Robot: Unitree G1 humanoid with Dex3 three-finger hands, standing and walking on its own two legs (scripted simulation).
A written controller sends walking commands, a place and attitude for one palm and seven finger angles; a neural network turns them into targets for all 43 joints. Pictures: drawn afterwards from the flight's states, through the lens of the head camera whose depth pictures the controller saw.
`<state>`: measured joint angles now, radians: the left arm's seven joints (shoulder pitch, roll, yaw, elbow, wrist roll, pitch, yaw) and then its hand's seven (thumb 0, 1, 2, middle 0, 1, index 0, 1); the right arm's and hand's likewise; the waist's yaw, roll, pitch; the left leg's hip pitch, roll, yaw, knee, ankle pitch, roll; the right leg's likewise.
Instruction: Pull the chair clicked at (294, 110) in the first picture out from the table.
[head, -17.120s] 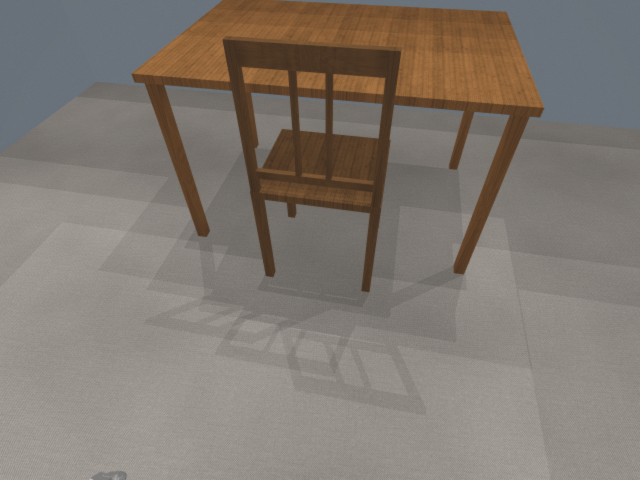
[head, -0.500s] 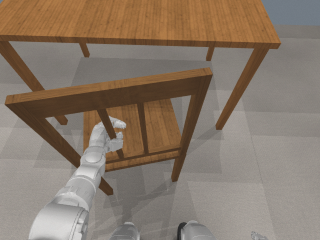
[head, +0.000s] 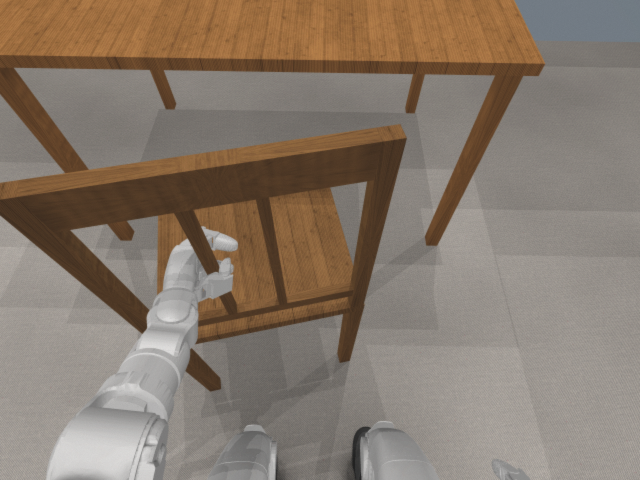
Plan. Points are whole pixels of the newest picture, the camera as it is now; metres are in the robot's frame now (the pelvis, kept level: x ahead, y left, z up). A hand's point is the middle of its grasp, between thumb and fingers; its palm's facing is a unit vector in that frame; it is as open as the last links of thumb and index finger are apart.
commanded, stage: step backward, pulling the chair out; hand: left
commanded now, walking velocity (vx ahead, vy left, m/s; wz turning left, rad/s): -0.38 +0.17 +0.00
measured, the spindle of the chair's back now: (212, 269) +0.40 +0.17 -0.05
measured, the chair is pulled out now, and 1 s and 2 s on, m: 0.31 0.45 0.69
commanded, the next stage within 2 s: stop walking, hand still on the chair in 1.24 s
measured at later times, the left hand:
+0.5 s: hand (220, 300) +0.34 +0.15 -0.04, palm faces +0.05 -0.98 -0.19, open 5.1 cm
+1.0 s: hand (206, 377) +0.24 +0.15 -0.04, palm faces -0.01 -0.98 -0.19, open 5.0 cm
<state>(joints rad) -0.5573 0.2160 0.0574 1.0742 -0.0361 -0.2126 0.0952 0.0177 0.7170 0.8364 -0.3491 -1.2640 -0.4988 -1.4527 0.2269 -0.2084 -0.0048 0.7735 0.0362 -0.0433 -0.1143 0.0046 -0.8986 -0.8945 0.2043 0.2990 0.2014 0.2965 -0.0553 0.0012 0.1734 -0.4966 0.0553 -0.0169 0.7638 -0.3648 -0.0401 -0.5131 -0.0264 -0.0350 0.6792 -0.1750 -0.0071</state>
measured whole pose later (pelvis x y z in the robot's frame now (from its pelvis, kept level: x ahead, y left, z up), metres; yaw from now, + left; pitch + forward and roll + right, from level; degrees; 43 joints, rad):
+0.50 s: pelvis -0.05 +0.01 +0.02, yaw +1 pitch +3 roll -1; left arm -0.62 0.20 0.11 1.13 -0.04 -0.20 0.11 0.04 0.74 0.82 -0.32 -1.24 -0.50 -1.45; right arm 0.18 -0.25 0.00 0.79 0.03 -0.05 -0.12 0.00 -0.90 -0.89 0.21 0.30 0.20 0.30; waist -0.08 0.02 0.18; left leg -0.42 0.05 -0.05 0.72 -0.41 -0.06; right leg -0.42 -0.02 -0.04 0.57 -0.19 0.00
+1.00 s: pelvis -0.15 +0.03 +0.01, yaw -1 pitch +1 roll +1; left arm -0.59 0.19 0.06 1.08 -0.03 -0.17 0.11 0.02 0.74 0.79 -0.29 -1.25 -0.50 -1.45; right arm 0.19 -0.26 -0.02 0.77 0.03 -0.02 -0.13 0.00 -0.90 -0.89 0.20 0.30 0.20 0.30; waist -0.07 -0.03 0.18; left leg -0.36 0.01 0.01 0.63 -0.27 -0.02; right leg -0.47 -0.06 -0.01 0.63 -0.19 0.02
